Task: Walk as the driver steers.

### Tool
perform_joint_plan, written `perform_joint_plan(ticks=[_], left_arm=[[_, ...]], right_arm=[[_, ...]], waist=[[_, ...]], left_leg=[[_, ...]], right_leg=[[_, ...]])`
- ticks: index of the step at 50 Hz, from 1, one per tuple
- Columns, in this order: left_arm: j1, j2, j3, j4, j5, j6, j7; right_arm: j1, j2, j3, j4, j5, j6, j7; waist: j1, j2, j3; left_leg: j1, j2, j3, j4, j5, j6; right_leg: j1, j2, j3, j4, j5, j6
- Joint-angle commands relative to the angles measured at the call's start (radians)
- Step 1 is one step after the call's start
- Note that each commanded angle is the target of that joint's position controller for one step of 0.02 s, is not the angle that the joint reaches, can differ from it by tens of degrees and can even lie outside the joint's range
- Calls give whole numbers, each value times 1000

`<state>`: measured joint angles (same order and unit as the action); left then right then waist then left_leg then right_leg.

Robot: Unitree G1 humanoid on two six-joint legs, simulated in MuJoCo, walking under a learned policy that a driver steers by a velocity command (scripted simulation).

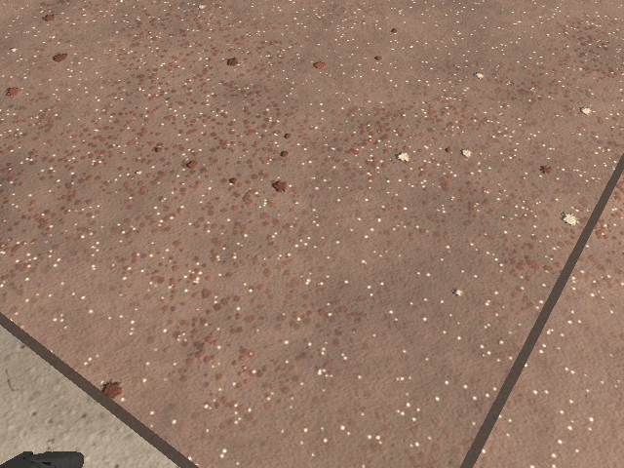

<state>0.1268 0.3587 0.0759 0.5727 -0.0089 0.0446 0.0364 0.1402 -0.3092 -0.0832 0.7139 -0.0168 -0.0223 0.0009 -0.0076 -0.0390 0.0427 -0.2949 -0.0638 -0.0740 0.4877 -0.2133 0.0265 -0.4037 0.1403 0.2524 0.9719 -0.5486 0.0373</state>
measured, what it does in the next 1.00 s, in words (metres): walks ahead, turning left: right foot, then left foot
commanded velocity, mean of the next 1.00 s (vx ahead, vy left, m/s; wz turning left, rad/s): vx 0.67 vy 0.00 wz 0.44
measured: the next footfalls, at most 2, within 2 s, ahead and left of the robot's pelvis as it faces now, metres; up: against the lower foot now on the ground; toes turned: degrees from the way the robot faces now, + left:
right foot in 0.22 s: +0.02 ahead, -0.13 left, +0.00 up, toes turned +8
left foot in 0.68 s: +0.35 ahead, +0.26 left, +0.00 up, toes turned +31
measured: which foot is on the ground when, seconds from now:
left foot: down 0.00-0.24, up 0.26-0.66, down 0.68-1.00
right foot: up 0.00-0.20, down 0.22-0.66, up 0.68-1.00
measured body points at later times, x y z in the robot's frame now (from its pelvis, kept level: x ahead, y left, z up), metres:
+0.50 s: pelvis +0.11 +0.02 -0.01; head +0.12 +0.02 +0.44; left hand +0.03 +0.30 -0.12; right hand +0.36 -0.18 -0.09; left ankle +0.19 +0.21 -0.65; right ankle -0.02 -0.14 -0.74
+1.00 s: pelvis +0.44 +0.26 +0.00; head +0.44 +0.28 +0.45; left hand +0.46 +0.57 -0.09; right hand +0.61 +0.06 -0.12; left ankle +0.32 +0.24 -0.74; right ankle +0.74 +0.23 -0.64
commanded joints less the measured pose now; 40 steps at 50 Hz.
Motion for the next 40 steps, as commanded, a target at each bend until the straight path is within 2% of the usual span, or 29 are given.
perform_joint_plan(ticks=[1, 3, 4, 5, 7, 8, 9, 10, 11, 12, 13, 14, 15, 16, 18, 23, 25, 28, 29, 31, 32, 33, 34, 35, 36, 37, 38, 39, 40], left_arm=[[67, 137, 46, -21, 5, -2, 7], [45, 33, 6, -24, 13, -8, -2], [40, -9, -12, -27, 23, -13, -7], [14, -24, -19, -31, 26, -19, -9], [6, 25, -4, -26, 2, -32, -13], [35, 44, 5, -18, -13, -42, -18], [81, 48, 9, 6, -20, -54, -21], [128, 44, 11, 35, -20, -68, -23], [221, 67, 20, 69, -12, -82, -19], [347, 125, 35, 102, 10, -94, -9], [311, 176, 52, 100, 28, -109, -19], [226, 111, 34, 74, 34, -132, -16], [181, 58, 21, 67, 22, -144, -10], [178, 40, 16, 65, 12, -149, -8], [221, 32, 11, 83, 12, -154, -9], [256, 42, 10, 119, 26, -155, -18], [261, 53, 10, 135, 27, -154, -21], [293, 88, 18, 168, 18, -144, -22], [275, 108, 21, 170, 18, -138, -24], [279, 169, 33, 179, 16, -124, -20], [270, 197, 39, 178, 17, -113, -18], [248, 219, 45, 166, 11, -110, -18], [230, 199, 36, 138, 3, -127, -13], [339, -20, -22, 87, 37, -156, -27], [274, 19, -40, 28, -3, -209, -28], [103, 107, -18, -1, -43, -228, -24], [85, 79, -28, -15, -53, -235, -17], [99, 59, -34, 9, -28, -231, -12], [169, 48, -30, 42, -21, -212, -17]], right_arm=[[-77, -103, -12, -85, 18, -8, -15], [-54, -57, 16, -59, 13, -3, -17], [-55, -46, 23, -50, 14, 1, -14], [-45, -75, 13, -50, 21, 10, -12], [61, -178, -20, -40, 38, 32, -16], [73, -197, -25, -46, 49, 37, -19], [61, -198, -25, -54, 59, 39, -23], [45, -182, -20, -62, 62, 38, -28], [6, -141, -11, -82, 59, 29, -30], [-50, -39, 16, -125, 59, 9, -24], [-90, -28, 21, -176, 76, -16, -20], [-69, -74, 10, -177, 74, -32, -13], [-22, -85, 2, -153, 72, -35, -3], [11, -84, -1, -134, 65, -32, 2], [4, -63, 4, -136, 56, -28, 15], [-57, -34, 21, -174, 57, -17, 41], [-114, -23, 33, -194, 57, -19, 57], [-200, 2, 51, -222, 63, -27, 85], [-196, -5, 50, -224, 65, -28, 90], [-151, -55, 29, -229, 69, -24, 86], [-39, -104, 6, -213, 77, -19, 81], [159, -180, -32, -168, 81, -8, 74], [384, -260, -79, -102, 81, 13, 54], [342, -341, -80, -79, 70, 12, 37], [365, -301, -65, -133, 54, -14, 39], [373, -213, -46, -110, 40, -35, 40], [342, -202, -40, -91, 33, -52, 40], [251, -168, -27, -101, 25, -63, 39], [168, -121, -10, -116, 3, -67, 37]], waist=[[33, 140, -63], [29, 152, -74], [35, 183, -82], [17, 222, -72], [-29, 259, -97], [-16, 269, -95], [16, 261, -70], [51, 227, -41], [101, 180, -45], [156, 8, -89], [145, -165, -25], [102, -134, 22], [71, -133, 38], [66, -126, 24], [81, -89, 46], [86, -65, 118], [95, -47, 157], [108, -12, 198], [85, -18, 187], [18, -98, 86], [-59, -137, 2], [-168, -154, -117], [-273, -83, -209], [-85, 306, -224], [-124, 265, -498], [-174, 120, -347], [-113, 45, -202], [-48, -35, -125], [17, -13, -89]], left_leg=[[110, 297, -306, -172, 176, 188], [86, 223, -226, -180, 192, 167], [99, 192, -199, -181, 190, 153], [103, 171, -198, -173, 212, 151], [123, 176, -290, -210, -144, 174], [94, 189, -356, -241, -324, 179], [23, 183, -387, -263, -437, 170], [-68, 157, -387, -264, -466, 144], [-246, 115, -348, -191, -432, 81], [-481, 28, -181, 91, -377, -5], [-636, 18, -74, 332, -290, -12], [-659, 96, -95, 469, -220, -10], [-682, 105, -87, 535, -156, -13], [-698, 118, -73, 588, -114, -21], [-723, 144, -44, 684, -23, -30], [-699, 177, 11, 671, 137, -59], [-644, 185, 68, 563, 192, -43], [-569, 176, 143, 397, 192, 17], [-496, 148, 182, 341, 164, 46], [-327, 48, 265, 337, 69, 96], [-178, -2, 284, 347, 6, 122], [105, -42, 278, 327, -15, 160], [499, -31, 156, 237, 17, 198], [778, 187, -334, 141, -203, 315], [866, 338, -843, -129, -580, 435], [749, 333, -804, -238, -560, 338], [564, 322, -717, -257, -450, 312], [377, 290, -595, -242, -309, 294], [243, 241, -461, -237, -217, 277]], right_leg=[[-117, -68, -38, 238, 39, 48], [-25, -89, -68, 85, 79, 58], [18, -119, -129, -61, 77, 65], [59, -119, -173, -183, 54, 69], [104, -72, -233, -315, 26, 62], [148, -66, -230, -407, 59, 39], [229, -68, -235, -530, 145, 3], [339, -77, -239, -652, 246, -37], [543, -153, -191, -684, 281, -82], [740, -357, 2, -710, 80, -138], [631, -536, 297, -791, -166, -226], [563, -548, 305, -811, -193, -241], [565, -507, 222, -814, -126, -211], [588, -474, 143, -812, -49, -183], [561, -442, 3, -827, 109, -164], [437, -401, -255, -867, 311, -154], [396, -391, -344, -892, 360, -141], [430, -408, -431, -912, 486, -129], [440, -401, -474, -875, 699, -120], [510, -418, -503, -709, 1363, -114], [514, -429, -512, -534, 1585, -111], [425, -433, -505, -301, 1666, -106], [164, -381, -484, 13, 1402, -69], [-279, -178, -401, 454, 54, -9], [-387, -101, -126, 600, 13, -30], [-451, -158, -92, 560, 146, -61], [-431, -192, -110, 477, 212, -74], [-357, -240, -115, 409, 255, -73], [-279, -282, -109, 367, 295, -75]])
